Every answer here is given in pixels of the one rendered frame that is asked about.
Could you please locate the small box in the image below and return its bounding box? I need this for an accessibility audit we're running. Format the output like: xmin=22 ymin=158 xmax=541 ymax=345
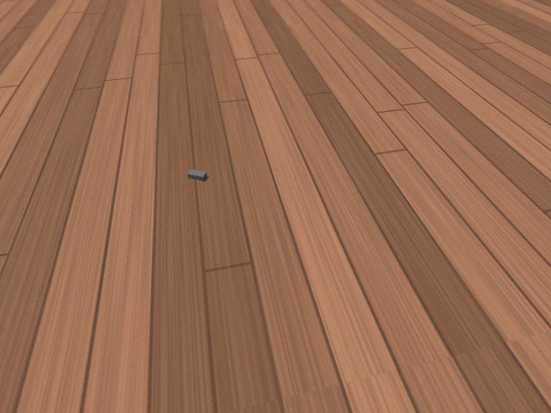
xmin=188 ymin=170 xmax=207 ymax=181

